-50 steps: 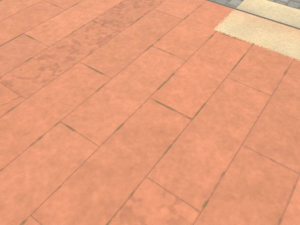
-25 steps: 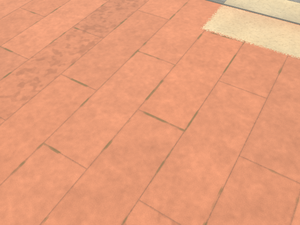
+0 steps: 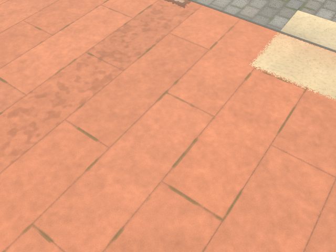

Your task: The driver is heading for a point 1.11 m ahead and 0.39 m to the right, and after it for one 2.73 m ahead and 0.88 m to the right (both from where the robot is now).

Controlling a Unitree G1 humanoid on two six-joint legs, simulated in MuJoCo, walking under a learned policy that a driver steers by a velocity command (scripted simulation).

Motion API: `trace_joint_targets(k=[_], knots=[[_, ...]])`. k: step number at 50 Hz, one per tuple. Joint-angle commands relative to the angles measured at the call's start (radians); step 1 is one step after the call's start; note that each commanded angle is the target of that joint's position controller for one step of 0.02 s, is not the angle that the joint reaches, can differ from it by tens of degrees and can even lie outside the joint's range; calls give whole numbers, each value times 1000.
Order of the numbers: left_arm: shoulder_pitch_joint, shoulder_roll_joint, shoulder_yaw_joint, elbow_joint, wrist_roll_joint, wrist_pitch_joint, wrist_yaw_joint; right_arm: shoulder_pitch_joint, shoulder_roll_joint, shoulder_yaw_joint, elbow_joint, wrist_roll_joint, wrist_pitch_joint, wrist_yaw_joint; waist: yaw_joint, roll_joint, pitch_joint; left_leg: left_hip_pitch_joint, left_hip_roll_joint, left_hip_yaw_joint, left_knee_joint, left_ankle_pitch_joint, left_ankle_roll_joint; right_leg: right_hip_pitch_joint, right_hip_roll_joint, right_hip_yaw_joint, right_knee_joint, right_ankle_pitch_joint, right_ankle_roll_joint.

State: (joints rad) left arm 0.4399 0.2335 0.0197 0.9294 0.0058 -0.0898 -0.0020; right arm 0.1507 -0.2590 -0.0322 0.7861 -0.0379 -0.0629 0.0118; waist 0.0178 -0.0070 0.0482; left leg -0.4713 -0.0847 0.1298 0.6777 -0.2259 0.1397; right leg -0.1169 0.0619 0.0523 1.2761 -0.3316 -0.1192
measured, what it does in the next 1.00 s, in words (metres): walks ahead, turning right: right foot, then left foot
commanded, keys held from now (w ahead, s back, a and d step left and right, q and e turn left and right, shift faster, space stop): w+shift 0.20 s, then w+e+shift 0.80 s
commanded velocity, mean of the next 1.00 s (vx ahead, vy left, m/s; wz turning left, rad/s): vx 1.00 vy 0.00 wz -0.57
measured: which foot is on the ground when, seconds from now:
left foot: down 0.00-0.40, up 0.42-0.80, down 0.82-1.00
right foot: up 0.00-0.38, down 0.40-0.84, up 0.86-1.00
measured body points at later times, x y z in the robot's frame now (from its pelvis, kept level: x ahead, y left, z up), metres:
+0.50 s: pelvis +0.48 -0.05 +0.01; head +0.52 -0.04 +0.46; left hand +0.60 +0.21 -0.12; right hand +0.50 -0.32 -0.11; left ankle +0.31 +0.09 -0.57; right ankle +0.54 -0.08 -0.71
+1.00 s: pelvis +0.95 -0.12 +0.03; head +0.97 -0.14 +0.48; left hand +1.22 +0.06 -0.08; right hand +0.87 -0.41 -0.08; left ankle +1.02 -0.01 -0.71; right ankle +0.85 -0.17 -0.60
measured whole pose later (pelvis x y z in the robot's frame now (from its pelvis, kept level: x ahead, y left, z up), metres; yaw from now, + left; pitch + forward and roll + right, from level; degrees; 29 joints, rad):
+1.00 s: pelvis +0.95 -0.12 +0.03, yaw -35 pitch +2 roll +3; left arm 0.22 0.37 0.08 0.78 0.03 -0.02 -0.04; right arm 0.28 -0.31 -0.05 0.79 -0.04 -0.10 -0.01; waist 0.00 -0.05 0.02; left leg -0.23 0.02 0.12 0.46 -0.26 -0.02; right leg -0.54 -0.01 0.01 1.31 -0.29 -0.11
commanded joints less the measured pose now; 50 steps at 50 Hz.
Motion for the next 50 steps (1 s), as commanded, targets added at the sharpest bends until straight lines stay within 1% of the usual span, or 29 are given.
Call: trace_joint_targets(k=[1,4,8,11,15,17,18,19,20,21,22,23,24,25,27,28,32,34,37,39,40,41,42,43,44,45,46,47,50], knots=[[-95,100,10,-132,9,-19,-9,189,-71,-39,46,-2,-21,5,-43,-52,-28,416,345,-635,-472,-264,143,-553,-107,57,172,88,-17],[-116,39,-9,-156,39,23,-40,221,-38,-19,102,18,-52,0,38,15,60,197,267,-451,-565,-213,104,-514,-180,48,34,72,24],[-380,56,-23,-255,38,21,-49,279,-69,-20,120,36,-78,14,-3,4,145,167,179,-253,-662,84,83,-606,-211,-65,-280,307,57],[-487,25,-41,-277,16,8,-66,343,-96,-20,139,57,-94,11,-40,3,124,205,168,-148,-707,427,24,-425,-152,-157,-563,544,31],[-524,74,-30,-261,12,6,-57,410,-139,-18,171,30,-82,-12,-58,70,59,576,218,-28,-608,1009,-46,-421,-36,-233,-696,494,-27],[-408,115,-13,-227,17,9,-48,397,-176,-24,176,-1,-54,-43,20,142,-48,686,260,6,-366,1332,-80,-310,44,-244,-694,357,-50],[-239,151,4,-174,16,11,-42,365,-195,-31,169,-14,-37,-56,100,162,-134,671,275,16,-149,1394,-91,-151,71,-231,-688,308,-69],[-16,186,27,-100,12,14,-33,300,-216,-38,150,-18,-23,-62,206,157,-218,599,272,28,136,1351,-94,51,57,-197,-741,294,-99],[142,234,58,-59,19,25,-18,244,-209,-40,128,-22,-25,-58,270,120,-265,375,207,23,501,976,-75,267,-28,-66,-702,124,-137],[83,331,90,-55,38,41,-11,338,-37,-3,63,27,-53,-22,85,-310,-332,-196,8,-49,947,-204,-157,645,-321,526,-749,138,-338],[42,303,100,-71,19,45,-17,251,-108,0,16,31,-77,-23,118,-118,-397,-349,35,-215,985,-170,-120,660,-347,738,-921,37,-376],[-1,255,93,-67,14,39,-15,139,-125,3,-18,25,-91,-24,104,-5,-245,-374,95,-241,884,-92,-102,515,-320,644,-987,25,-328],[-25,191,82,-50,13,38,-14,114,-115,8,-32,14,-99,-19,46,81,-124,-322,133,-226,761,-61,-91,317,-283,558,-1030,79,-275],[-43,166,74,-45,11,31,-9,72,-98,14,-51,-8,-87,-15,9,98,-60,-270,156,-228,696,-79,-101,170,-228,483,-1042,142,-245],[-59,142,59,-43,0,14,-2,84,-74,23,-70,-43,-43,-3,-60,83,-1,-202,180,-212,604,-116,-138,-20,-162,405,-1071,192,-227],[-58,157,61,-47,-7,3,-4,63,-68,27,-89,-47,-27,2,-68,69,15,-186,191,-194,532,-130,-155,-93,-141,381,-1095,176,-226],[-27,193,76,-63,-7,-16,-11,-198,-51,51,-205,-19,-25,21,-5,10,97,-55,164,-110,120,199,-190,-290,-55,299,-1159,387,-169],[24,217,86,-60,-19,-16,-19,-226,-48,55,-220,-3,-26,20,38,-49,51,13,132,-106,16,348,-175,-222,-66,311,-1123,570,-128],[59,224,92,-52,-18,-5,-9,-282,-80,49,-251,3,-30,9,70,-40,22,45,91,-114,-135,335,-151,-36,-82,326,-1051,696,-89],[31,274,102,-64,-10,-5,-1,-130,-149,20,-216,7,-36,-8,-4,-49,-104,275,46,-135,-177,246,-130,23,-82,335,-830,932,-41],[-18,316,112,-77,-6,-7,-3,42,-191,-1,-174,13,-40,-23,-106,-53,-194,462,65,-148,-176,183,-122,-18,-65,328,-626,928,-24],[-71,279,104,-98,2,-18,-9,256,-252,-29,-128,3,-42,-45,-210,-41,-299,705,160,-215,-114,26,-106,-157,-27,300,-372,776,-15],[-44,98,61,-132,-10,-23,-4,393,-311,-52,-104,-41,-42,-60,-198,193,-415,943,460,-538,-147,-244,-61,-402,56,189,-13,-13,-13],[49,106,42,-192,-50,-12,0,302,-344,-67,-110,-36,-34,-43,-91,434,-531,975,603,-1031,-346,-401,30,-581,59,106,173,-154,-4],[-49,176,49,-159,-17,9,9,184,-213,-52,-138,-25,-27,-35,-99,217,-343,810,520,-896,-396,-527,16,-646,-33,77,168,-26,-11],[-118,182,53,-163,2,21,-3,137,-140,-36,-129,-17,-26,-30,-95,105,-210,668,471,-711,-395,-396,5,-644,-67,51,120,45,-3],[-159,169,54,-169,12,32,-16,140,-116,-31,-105,-23,-26,-28,-84,36,-145,570,437,-591,-411,-235,-7,-627,-94,41,93,55,3],[-186,140,50,-191,25,44,-33,171,-105,-25,-71,-20,-33,-30,-67,49,-98,499,414,-493,-424,-137,-9,-624,-120,42,77,51,6],[-275,72,27,-265,29,81,-57,220,-60,-17,8,16,-59,-8,-25,91,-26,421,393,-287,-476,71,-47,-680,-176,23,47,59,9]])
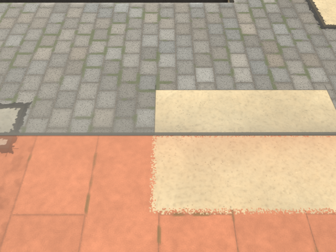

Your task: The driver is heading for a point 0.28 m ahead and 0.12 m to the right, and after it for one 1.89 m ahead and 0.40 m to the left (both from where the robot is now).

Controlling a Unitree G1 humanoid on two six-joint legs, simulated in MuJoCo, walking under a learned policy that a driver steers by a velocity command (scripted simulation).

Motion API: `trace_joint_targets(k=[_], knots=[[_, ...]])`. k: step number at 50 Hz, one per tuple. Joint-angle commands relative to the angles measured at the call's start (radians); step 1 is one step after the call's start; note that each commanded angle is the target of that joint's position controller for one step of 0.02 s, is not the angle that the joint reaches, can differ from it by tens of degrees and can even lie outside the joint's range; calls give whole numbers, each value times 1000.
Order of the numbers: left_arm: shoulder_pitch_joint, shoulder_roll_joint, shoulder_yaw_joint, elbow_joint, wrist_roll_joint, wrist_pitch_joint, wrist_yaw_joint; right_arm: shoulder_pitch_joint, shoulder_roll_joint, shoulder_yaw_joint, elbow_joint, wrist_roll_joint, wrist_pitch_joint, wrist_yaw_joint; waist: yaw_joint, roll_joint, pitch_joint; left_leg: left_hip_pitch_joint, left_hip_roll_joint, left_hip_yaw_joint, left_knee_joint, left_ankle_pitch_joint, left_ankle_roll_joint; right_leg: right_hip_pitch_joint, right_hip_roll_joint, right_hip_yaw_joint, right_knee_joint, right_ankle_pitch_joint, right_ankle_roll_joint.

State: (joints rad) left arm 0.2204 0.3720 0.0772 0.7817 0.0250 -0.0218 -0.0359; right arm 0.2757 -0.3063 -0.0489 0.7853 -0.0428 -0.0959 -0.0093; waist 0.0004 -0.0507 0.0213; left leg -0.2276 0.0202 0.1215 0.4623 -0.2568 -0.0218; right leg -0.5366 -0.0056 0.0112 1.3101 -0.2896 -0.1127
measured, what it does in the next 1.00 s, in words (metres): walks ahead: right foot, then left foot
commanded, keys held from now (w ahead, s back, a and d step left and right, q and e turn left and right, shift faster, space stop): w+e+shift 0.10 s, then e+shift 0.10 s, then q+shift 0.80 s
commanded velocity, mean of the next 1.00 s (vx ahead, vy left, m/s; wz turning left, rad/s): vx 0.33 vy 0.00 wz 0.15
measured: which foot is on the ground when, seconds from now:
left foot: down 0.00-0.26, up 0.28-0.74, down 0.76-1.00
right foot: up 0.00-0.24, down 0.26-0.76, up 0.78-1.00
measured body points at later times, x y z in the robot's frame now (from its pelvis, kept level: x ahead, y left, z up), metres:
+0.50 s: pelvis +0.34 -0.03 +0.00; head +0.39 -0.05 +0.45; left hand +0.48 +0.19 -0.13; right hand +0.37 -0.29 -0.14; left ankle +0.40 +0.12 -0.65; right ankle +0.39 -0.08 -0.73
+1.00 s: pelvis +0.41 +0.01 +0.00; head +0.45 +0.04 +0.45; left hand +0.50 +0.30 -0.11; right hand +0.59 -0.25 -0.09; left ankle +0.43 +0.09 -0.73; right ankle +0.46 -0.14 -0.67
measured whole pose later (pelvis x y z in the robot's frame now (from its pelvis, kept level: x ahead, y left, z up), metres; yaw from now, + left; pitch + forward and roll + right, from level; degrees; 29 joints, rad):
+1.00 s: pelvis +0.41 +0.01 +0.00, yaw +15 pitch +2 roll -1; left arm 0.14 0.28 0.05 0.70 0.03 0.04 0.02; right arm 0.25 -0.31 -0.09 0.67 0.00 0.06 0.00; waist -0.02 -0.02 0.06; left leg -0.32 -0.10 -0.09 0.47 -0.18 0.08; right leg -0.54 -0.01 0.05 1.03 -0.40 0.06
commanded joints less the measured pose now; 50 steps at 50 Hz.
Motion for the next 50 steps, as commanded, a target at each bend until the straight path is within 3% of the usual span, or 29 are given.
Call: trace_joint_targets(k=[1,3,5,7,8,10,11,12,13,14,15,16,17,18,20,22,24,27,33,36,37,38,39,40,41,43,45,48,50], knots=[[-92,-69,-37,-147,13,17,-31,91,-15,0,17,26,-33,16,1,141,14,156,281,-210,-280,184,105,-271,-113,50,-9,60,3],[-149,-64,-46,-193,10,17,-44,51,-30,-2,21,24,-43,17,34,148,43,99,245,-66,-318,294,85,-248,-115,26,-106,179,4],[-216,-47,-51,-221,5,17,-57,40,-57,-6,28,21,-48,15,37,111,87,68,208,48,-360,356,69,-190,-98,-34,-282,282,-4],[-279,-61,-61,-232,15,9,-67,62,-81,-8,42,25,-46,8,26,64,144,63,173,144,-331,639,54,-82,-39,-145,-487,341,-17],[-264,-58,-60,-220,19,3,-70,85,-110,-13,44,28,-46,3,28,66,122,101,165,162,-264,842,44,-8,11,-193,-547,354,-25],[-115,-26,-45,-168,23,-7,-60,103,-179,-29,34,40,-27,-13,98,114,16,145,189,158,-12,1133,28,195,98,-219,-613,322,-43],[34,-4,-32,-119,34,-13,-50,103,-200,-32,32,44,-14,-18,162,132,-67,97,218,130,184,1141,37,392,118,-156,-650,314,-72],[199,27,-12,-54,39,-21,-29,94,-188,-27,28,44,-8,-16,220,129,-140,16,210,118,417,955,33,598,103,-69,-730,398,-104],[164,80,11,-36,23,-18,-3,107,-136,-27,27,47,3,-11,178,-37,-147,-170,24,139,785,21,3,753,-34,82,-794,701,-108],[131,175,20,-89,43,-20,4,329,-34,5,-14,61,14,-17,31,-121,-375,-346,10,-4,1175,-426,-7,1005,-394,420,-572,1688,-241],[185,142,24,-117,6,-17,18,285,-76,10,-17,82,25,-30,125,10,-602,-392,-8,-191,1255,-308,-7,1070,-477,510,-671,1612,-338],[107,98,14,-116,-7,-10,42,253,-74,17,-16,84,35,-34,82,50,-493,-396,18,-188,1173,-204,-12,862,-434,448,-781,1218,-312],[32,27,-9,-101,-14,-16,48,193,-76,15,-15,52,43,-25,34,96,-322,-379,58,-181,1040,-183,-9,653,-370,375,-861,952,-268],[2,-10,-26,-84,-7,-28,53,183,-57,18,4,31,58,-18,-3,115,-197,-327,65,-191,958,-191,-5,484,-335,308,-909,892,-231],[2,-48,-44,-56,-9,-48,52,226,-36,10,42,17,103,-8,-45,109,-103,-151,77,-185,808,-177,-2,243,-298,153,-993,893,-170],[-1,-14,-30,-39,-2,-65,43,209,-16,-1,28,26,118,-5,-59,67,-114,-150,59,-151,772,-122,10,226,-275,67,-1009,946,-170],[-23,-29,-31,-40,-3,-64,44,171,-2,-10,12,33,121,-1,-67,34,-122,-203,59,-136,714,-50,21,265,-252,-15,-1015,901,-154],[-41,-63,-37,-44,-8,-51,58,79,22,-10,-24,26,128,12,-52,-31,-90,-234,72,-102,541,85,26,292,-211,-128,-1016,711,-105],[26,-11,-13,-44,2,-6,66,-39,11,-17,-104,14,150,44,16,-61,-64,-209,38,-27,328,-17,44,371,-300,-157,-945,482,-94],[33,15,1,-46,0,13,67,-48,6,-24,-138,19,148,48,23,-53,-48,-167,22,-12,221,-116,71,396,-348,-155,-860,426,-61],[29,25,7,-45,-3,20,68,-23,10,-26,-140,21,140,46,2,-25,-53,-108,12,-10,126,-70,84,383,-339,-179,-792,388,-25],[60,25,12,-36,-1,26,67,33,-23,-36,-127,16,127,38,-24,75,-76,-8,27,-98,8,57,111,333,-288,-213,-645,275,39],[65,-14,4,-73,5,31,60,85,-165,-69,-130,8,114,19,-25,326,-75,101,246,-443,-78,440,181,126,-157,-277,-352,-64,115],[-36,-47,-12,-149,2,47,63,144,-252,-100,-124,25,120,17,-68,410,-86,158,363,-707,-112,712,378,-112,35,-124,-179,-439,163],[-58,-26,-15,-143,9,52,60,168,-218,-99,-123,41,128,14,-80,215,-102,192,340,-633,-112,638,394,-151,-2,-12,-85,-389,173],[-69,-31,-13,-132,-11,37,59,21,-155,-79,-148,37,151,2,-13,125,-29,99,208,-486,-123,444,309,-145,-32,34,-149,-187,169],[-52,-11,-7,-125,13,39,58,-60,-113,-68,-183,45,156,2,8,141,-65,84,139,-431,-109,485,267,-95,-18,23,-178,-108,173],[-52,-32,-16,-134,2,51,54,-22,-147,-81,-179,40,146,12,-4,106,-109,99,117,-452,-91,487,257,-69,-1,36,-258,-98,182],[-76,-35,-22,-148,-3,54,56,-7,-164,-88,-181,34,148,11,-23,133,-103,99,106,-500,-97,377,256,-69,10,47,-336,-92,183]])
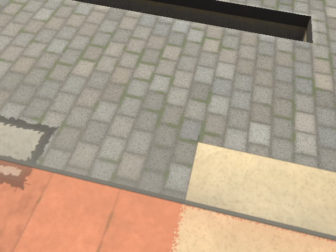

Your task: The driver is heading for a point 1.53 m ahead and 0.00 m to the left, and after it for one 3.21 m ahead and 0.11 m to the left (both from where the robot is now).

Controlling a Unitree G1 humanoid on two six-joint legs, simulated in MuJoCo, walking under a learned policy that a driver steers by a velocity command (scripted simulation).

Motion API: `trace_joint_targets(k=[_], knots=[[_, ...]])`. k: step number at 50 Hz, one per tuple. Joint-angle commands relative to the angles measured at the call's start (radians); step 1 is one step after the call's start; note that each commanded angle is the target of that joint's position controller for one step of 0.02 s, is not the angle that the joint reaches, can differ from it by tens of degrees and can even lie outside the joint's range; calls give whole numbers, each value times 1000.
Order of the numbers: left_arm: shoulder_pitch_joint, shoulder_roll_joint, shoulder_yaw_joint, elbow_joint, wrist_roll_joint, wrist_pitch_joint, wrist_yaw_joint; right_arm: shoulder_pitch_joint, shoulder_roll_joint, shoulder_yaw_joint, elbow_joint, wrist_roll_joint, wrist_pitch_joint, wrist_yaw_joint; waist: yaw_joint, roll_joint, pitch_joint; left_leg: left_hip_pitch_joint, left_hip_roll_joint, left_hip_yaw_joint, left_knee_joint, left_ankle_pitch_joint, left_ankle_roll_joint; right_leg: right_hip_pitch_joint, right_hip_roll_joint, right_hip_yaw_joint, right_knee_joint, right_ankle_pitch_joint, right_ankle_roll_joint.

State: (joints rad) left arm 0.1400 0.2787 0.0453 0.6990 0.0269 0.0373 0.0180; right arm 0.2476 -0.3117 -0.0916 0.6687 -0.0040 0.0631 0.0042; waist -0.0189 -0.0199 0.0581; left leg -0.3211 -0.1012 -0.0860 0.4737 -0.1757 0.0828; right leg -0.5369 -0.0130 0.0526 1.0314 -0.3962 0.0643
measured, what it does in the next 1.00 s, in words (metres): steps on the spot, turning left: right foot, then left foot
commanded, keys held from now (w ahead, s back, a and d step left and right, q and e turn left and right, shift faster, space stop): q+shift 0.12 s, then shift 0.66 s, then w+shift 0.22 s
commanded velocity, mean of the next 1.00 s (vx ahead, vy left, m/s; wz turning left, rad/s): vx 0.09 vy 0.00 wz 0.33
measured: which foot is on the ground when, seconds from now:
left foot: down 0.00-0.24, up 0.26-0.58, down 0.60-1.00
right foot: up 0.00-0.22, down 0.24-0.82, up 0.84-1.00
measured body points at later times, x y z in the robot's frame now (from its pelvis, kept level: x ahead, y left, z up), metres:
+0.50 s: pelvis +0.01 -0.05 +0.01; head +0.04 -0.07 +0.45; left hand +0.05 +0.24 -0.09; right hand +0.21 -0.27 -0.12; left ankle -0.07 +0.07 -0.69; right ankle +0.06 -0.13 -0.74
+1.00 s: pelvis +0.04 -0.05 +0.01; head +0.04 -0.06 +0.46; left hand +0.05 +0.25 -0.11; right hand +0.17 -0.29 -0.13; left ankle -0.06 +0.05 -0.74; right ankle +0.10 -0.14 -0.71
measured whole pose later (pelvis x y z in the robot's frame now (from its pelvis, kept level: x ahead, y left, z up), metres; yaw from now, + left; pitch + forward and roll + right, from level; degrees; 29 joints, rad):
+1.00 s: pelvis +0.04 -0.05 +0.01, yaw +18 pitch +0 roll +1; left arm 0.25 0.29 0.05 0.85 0.02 -0.01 -0.04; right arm 0.33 -0.28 -0.04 0.89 -0.02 -0.02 0.00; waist -0.01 0.02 -0.02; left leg -0.04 -0.03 -0.07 0.30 -0.28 0.05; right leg -0.36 -0.02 -0.04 0.68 -0.34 -0.05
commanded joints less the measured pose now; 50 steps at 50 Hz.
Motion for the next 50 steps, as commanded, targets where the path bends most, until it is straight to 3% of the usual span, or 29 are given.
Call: trace_joint_targets(k=[1,6,9,11,12,13,14,15,16,17,18,20,24,27,29,30,31,32,33,34,36,39,40,41,43,44,46,48,50], knots=[[-6,62,9,-71,-5,-4,4,24,-164,-48,-68,-7,-9,-2,-13,119,-137,186,225,-320,-113,235,152,-64,23,12,-89,17,4],[-34,83,6,-89,-11,-19,6,4,-186,-58,-84,-18,-3,11,-28,148,-133,135,202,-444,-106,123,134,34,69,40,-242,19,-27],[35,95,7,-71,-22,-30,12,-39,-168,-50,-91,-19,-5,16,-6,181,-152,101,189,-455,-76,210,97,174,81,23,-366,18,-57],[102,90,8,-55,-18,-38,21,-75,-147,-39,-91,-6,-6,12,41,169,-142,19,147,-443,-35,149,39,339,72,8,-584,131,-77],[97,132,17,-60,-5,-43,30,-53,-109,-26,-91,1,-9,7,29,71,-130,-48,87,-386,44,-24,-12,399,-39,119,-717,102,-104],[37,222,30,-92,8,-39,32,10,-46,-9,-100,5,-13,3,-19,-169,-130,-172,-71,-185,250,-314,-67,449,-296,416,-824,77,-189],[40,239,41,-87,15,-32,20,-5,-137,-30,-94,-28,-14,-4,5,-187,-101,-199,-100,-85,442,-409,-83,332,-367,517,-814,200,-296],[35,178,27,-87,6,-32,11,-8,-156,-36,-77,-32,-15,-5,-9,-112,-86,-168,-55,-104,548,-364,-89,290,-341,459,-791,268,-314],[-2,130,15,-86,-4,-34,5,-2,-145,-33,-54,-28,-13,1,-23,-73,-65,-142,-44,-102,600,-300,-93,262,-268,344,-771,308,-289],[-31,117,12,-89,-4,-34,4,13,-129,-28,-40,-22,-10,9,-34,-89,-69,-132,-46,-87,638,-255,-101,274,-204,254,-754,353,-259],[-31,115,12,-88,-5,-35,8,24,-115,-22,-31,-19,-5,16,-30,-125,-77,-143,-50,-71,658,-244,-110,307,-175,206,-739,427,-252],[17,109,12,-70,-9,-38,9,-3,-97,-10,-24,-11,0,19,1,-125,-91,-153,-47,-51,611,-252,-126,378,-158,161,-715,513,-252],[80,114,15,-34,-9,-39,6,-56,-47,21,-17,-2,8,12,43,-159,-107,-63,-3,-9,323,-307,-128,451,-163,156,-697,453,-254],[104,137,25,-5,-3,-21,-4,-50,-42,32,7,7,6,-1,51,-196,-96,63,10,68,85,-281,-101,428,-160,162,-674,487,-257],[111,131,24,15,-14,-16,-5,1,-29,42,45,-1,-10,-13,11,-144,-93,214,27,70,-186,-35,-73,361,-143,141,-618,540,-208],[133,114,21,18,-14,-22,-6,-4,-59,42,48,-12,-24,-19,24,-97,-116,307,94,-22,-211,33,-51,292,-136,140,-606,477,-160],[143,69,9,0,-13,-31,-13,-1,-113,41,38,-30,-38,-25,41,58,-155,379,271,-209,-227,94,-16,214,-81,75,-509,315,-115],[108,30,-6,1,-25,-28,-10,-92,-102,47,45,-18,-44,-22,70,195,-70,152,330,-222,-178,226,44,290,-7,2,-615,121,-93],[91,57,-2,22,-14,-24,-6,-136,-47,62,34,-15,-53,-17,66,147,-56,123,282,-183,-171,161,31,361,-18,6,-627,164,-84],[74,68,2,36,-11,-25,-8,-125,-40,67,41,-15,-59,-17,48,145,-55,115,236,-158,-171,80,3,378,-12,19,-638,223,-86],[79,91,11,61,-11,-29,-14,-75,-59,67,77,-12,-64,-28,35,133,-36,107,192,-130,-175,48,-20,399,-29,32,-639,310,-90],[105,69,3,110,-15,-36,-12,-44,-49,71,116,-7,-67,-31,36,88,-33,129,181,-112,-166,44,-23,395,-40,39,-660,325,-90],[118,70,6,126,-11,-35,-12,-4,-68,62,134,-8,-63,-31,23,97,-72,152,165,-119,-183,-206,2,387,3,-3,-609,144,-97],[106,82,13,125,-2,-30,-17,26,-107,47,144,-15,-54,-26,4,139,-35,137,185,-183,-224,-507,44,297,49,-49,-526,-53,-105],[-4,74,14,73,3,-24,-36,61,-166,22,150,-18,-46,-15,-45,220,134,113,352,-410,-385,-802,155,35,43,-111,-343,-64,-114],[-51,82,18,49,-4,-31,-40,57,-143,24,149,-17,-55,-12,-52,196,177,126,399,-459,-417,-715,183,-56,-4,-78,-260,-25,-117],[-16,85,23,58,-3,-54,-51,21,-123,20,144,-19,-84,-10,-12,124,105,248,386,-388,-399,-508,175,-116,-43,-47,-225,28,-113],[22,76,23,73,-6,-71,-64,-22,-127,13,140,-10,-109,-6,18,133,27,229,320,-248,-382,-391,140,27,-34,-72,-319,61,-114],[53,69,23,79,-12,-72,-65,-55,-134,7,141,-6,-122,0,45,164,31,85,289,-170,-363,-380,122,235,-15,-114,-434,68,-122]])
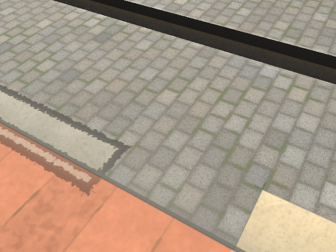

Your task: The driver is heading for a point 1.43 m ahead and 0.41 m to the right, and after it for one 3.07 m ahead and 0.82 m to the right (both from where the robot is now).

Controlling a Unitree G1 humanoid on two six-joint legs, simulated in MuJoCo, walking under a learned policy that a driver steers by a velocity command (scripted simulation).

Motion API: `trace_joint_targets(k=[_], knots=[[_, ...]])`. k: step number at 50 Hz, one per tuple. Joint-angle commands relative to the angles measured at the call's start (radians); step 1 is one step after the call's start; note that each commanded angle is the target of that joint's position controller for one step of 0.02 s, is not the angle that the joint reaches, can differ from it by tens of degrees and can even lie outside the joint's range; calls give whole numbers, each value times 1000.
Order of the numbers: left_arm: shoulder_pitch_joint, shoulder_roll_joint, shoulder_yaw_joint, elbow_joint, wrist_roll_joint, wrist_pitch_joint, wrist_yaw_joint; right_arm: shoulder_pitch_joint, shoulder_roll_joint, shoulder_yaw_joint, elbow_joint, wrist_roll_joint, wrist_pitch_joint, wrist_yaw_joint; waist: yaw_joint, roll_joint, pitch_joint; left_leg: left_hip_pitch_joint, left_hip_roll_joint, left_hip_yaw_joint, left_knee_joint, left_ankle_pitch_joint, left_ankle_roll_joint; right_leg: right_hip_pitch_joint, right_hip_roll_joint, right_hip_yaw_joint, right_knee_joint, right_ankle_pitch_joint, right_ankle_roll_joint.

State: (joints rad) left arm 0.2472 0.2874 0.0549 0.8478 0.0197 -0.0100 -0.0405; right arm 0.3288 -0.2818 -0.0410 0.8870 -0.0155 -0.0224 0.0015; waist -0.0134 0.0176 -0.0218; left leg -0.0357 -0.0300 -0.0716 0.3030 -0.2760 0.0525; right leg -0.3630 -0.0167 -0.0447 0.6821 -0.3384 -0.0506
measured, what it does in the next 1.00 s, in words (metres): walks ahead: right foot, then left foot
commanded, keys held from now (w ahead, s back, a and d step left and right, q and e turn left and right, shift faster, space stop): w+shift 0.78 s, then w+e+shift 0.22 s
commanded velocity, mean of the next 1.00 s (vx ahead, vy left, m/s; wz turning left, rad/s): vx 0.90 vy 0.00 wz -0.07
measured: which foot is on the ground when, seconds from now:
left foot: down 0.00-0.06, up 0.08-0.54, down 0.56-1.00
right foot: up 0.00-0.04, down 0.06-0.58, up 0.60-1.00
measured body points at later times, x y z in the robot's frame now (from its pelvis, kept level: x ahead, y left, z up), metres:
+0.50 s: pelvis +0.28 -0.04 -0.03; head +0.32 -0.05 +0.42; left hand +0.17 +0.20 -0.15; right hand +0.53 -0.25 -0.11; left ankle +0.49 +0.07 -0.71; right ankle +0.05 -0.11 -0.74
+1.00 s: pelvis +0.76 -0.04 -0.04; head +0.79 -0.05 +0.41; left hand +1.01 +0.15 -0.13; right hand +0.65 -0.28 -0.17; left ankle +0.50 +0.05 -0.73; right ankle +0.96 -0.11 -0.72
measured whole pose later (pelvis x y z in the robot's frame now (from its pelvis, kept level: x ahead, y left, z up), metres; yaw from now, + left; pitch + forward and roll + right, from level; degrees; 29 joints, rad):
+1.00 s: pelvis +0.76 -0.04 -0.04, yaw -7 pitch +2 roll +1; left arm -0.02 0.24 -0.02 0.78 0.02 -0.07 -0.06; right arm 0.50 -0.23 -0.02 1.01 -0.03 -0.11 -0.02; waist -0.06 0.00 0.05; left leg 0.34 -0.07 0.16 0.12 -0.40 0.03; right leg -0.66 0.03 -0.15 0.59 0.07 -0.16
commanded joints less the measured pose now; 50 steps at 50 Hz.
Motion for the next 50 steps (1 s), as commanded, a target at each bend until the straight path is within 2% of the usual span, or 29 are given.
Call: trace_joint_targets(k=[1,3,4,5,7,8,10,16,20,23,25,26,27,28,29,30,31,32,33,35,37,40,41,42,44,45,47,49,50], knots=[[10,55,15,-48,-6,-25,-3,-158,-164,-46,-77,9,-36,4,77,96,117,-289,205,-154,-149,-300,147,191,7,-56,-152,72,-7],[259,98,36,38,0,-41,20,-183,-123,-34,-84,-13,-40,6,190,-73,68,-517,126,-76,149,-245,129,531,33,-44,-212,-7,-11],[408,200,55,58,28,-58,35,-222,-14,-1,-128,-11,-51,11,253,-349,-4,-671,-7,74,610,-190,76,635,-234,383,-424,-403,-70],[333,188,41,42,36,-62,25,-228,-11,1,-163,0,-60,13,169,-298,38,-834,-80,-39,811,-187,85,542,-358,803,-587,-631,-129],[147,146,34,-13,11,-66,18,-201,-91,-13,-143,-12,-61,29,63,-62,85,-842,63,-68,880,14,84,419,-327,622,-530,-481,-125],[122,133,27,-18,5,-74,17,-168,-95,-14,-127,-23,-59,39,33,-49,60,-780,100,-39,839,53,62,381,-280,524,-546,-400,-108],[141,100,12,-1,3,-89,24,-169,-87,-10,-115,-40,-40,57,29,-91,71,-743,126,13,826,117,20,327,-217,412,-603,-296,-100],[288,69,4,76,-14,-106,22,-393,-58,8,-186,-24,-17,62,76,-54,178,-857,125,113,646,262,-29,351,-152,212,-685,43,-125],[318,56,-5,106,-14,-116,32,-509,-27,28,-230,-14,-24,68,91,-73,207,-749,101,176,421,346,-4,377,-153,123,-740,325,-120],[307,79,-6,131,-10,-116,39,-521,-29,34,-247,-13,-29,60,66,-86,179,-637,52,218,304,297,53,487,-170,46,-683,732,-113],[305,119,0,144,2,-110,47,-440,-58,24,-232,-16,-31,41,11,-142,85,-474,-32,252,301,194,88,553,-198,18,-501,1254,-98],[296,147,8,151,14,-98,55,-307,-92,10,-198,-15,-33,29,-56,-172,4,-340,-63,237,306,126,108,565,-212,14,-328,1398,-89],[268,172,16,151,22,-84,63,-87,-132,-11,-129,-10,-36,15,-154,-183,-100,-126,-81,220,282,65,127,517,-214,4,-81,1401,-83],[223,153,15,135,23,-79,64,134,-182,-34,-66,-20,-39,-3,-249,-149,-195,166,20,109,269,-13,157,309,-179,-4,233,1161,-77],[285,-8,-19,87,-10,-90,38,211,-272,-64,-46,-54,-43,-15,-161,111,-312,470,322,-362,202,-433,238,-92,-23,17,635,353,-56],[282,27,-10,77,-29,-111,26,179,-249,-65,-40,-36,-43,4,-130,165,-367,505,415,-831,-35,-582,280,-303,95,161,798,-99,-73],[134,73,0,37,-27,-112,33,60,-197,-61,-33,-28,-48,10,-97,85,-145,354,353,-663,-62,-493,241,-405,12,166,810,19,-94],[78,69,-5,19,-23,-117,31,12,-128,-47,-29,-21,-58,15,-73,-11,-50,178,333,-492,-76,-320,227,-375,-34,146,751,102,-95],[67,47,-9,20,-13,-111,26,-19,-86,-37,-19,-24,-66,16,-29,-50,6,40,291,-386,-102,-223,204,-319,-65,145,694,114,-89],[97,-2,-22,13,18,-77,5,-20,-26,-12,15,-17,-79,10,51,0,57,-142,228,-250,-156,-184,170,-239,-101,146,616,105,-59],[15,-19,-32,-26,27,-57,-9,18,-37,-12,41,3,-97,9,62,19,138,-205,206,-179,-222,-142,172,-318,-136,113,554,120,-29],[-173,1,-43,-101,19,-56,-16,62,-60,-14,48,5,-112,19,32,4,210,-229,140,-17,-294,91,158,-379,-136,30,321,295,-9],[-210,1,-46,-102,10,-59,-19,86,-38,-7,53,10,-117,23,15,-28,215,-226,90,74,-289,245,119,-335,-105,-12,232,373,-18],[-239,-22,-58,-123,2,-64,-27,95,-69,-11,52,12,-125,21,13,12,205,-250,111,103,-317,331,104,-248,-93,-28,116,445,-29],[-309,-14,-61,-133,-9,-65,-33,157,-76,-7,78,21,-137,12,-17,-16,210,-147,141,162,-369,561,67,-196,-42,-72,12,552,-63],[-281,-1,-56,-113,-21,-59,-31,150,-84,-5,74,15,-134,8,-13,4,154,-34,125,202,-336,750,40,-178,4,-98,0,557,-75],[-288,24,-54,-118,-4,-67,-24,178,-121,-7,78,5,-127,-14,7,59,129,127,184,240,-207,1194,1,-167,53,-145,-50,495,-104],[-141,73,-36,-77,3,-65,-13,160,-168,-20,70,-26,-92,-44,95,111,13,221,214,258,55,1403,-21,-18,130,-154,-63,374,-125],[64,119,-16,-17,1,-62,-8,121,-187,-27,56,-42,-74,-55,190,122,-85,201,227,258,313,1465,-23,164,158,-139,-58,330,-146]])
Keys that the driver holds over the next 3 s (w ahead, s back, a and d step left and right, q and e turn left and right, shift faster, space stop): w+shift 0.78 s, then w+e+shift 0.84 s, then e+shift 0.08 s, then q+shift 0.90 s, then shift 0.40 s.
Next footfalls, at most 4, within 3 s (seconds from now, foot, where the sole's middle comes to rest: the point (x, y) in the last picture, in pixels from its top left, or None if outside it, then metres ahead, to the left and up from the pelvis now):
0.06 right None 0.09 -0.12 -0.78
0.56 left None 0.53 0.05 -0.78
1.02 right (197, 161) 0.99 -0.10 -0.78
1.46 left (188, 97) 1.47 -0.09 -0.78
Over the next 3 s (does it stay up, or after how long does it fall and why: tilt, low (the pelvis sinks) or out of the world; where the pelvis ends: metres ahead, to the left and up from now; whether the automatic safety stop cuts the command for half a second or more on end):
stays up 1.64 -0.37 0.00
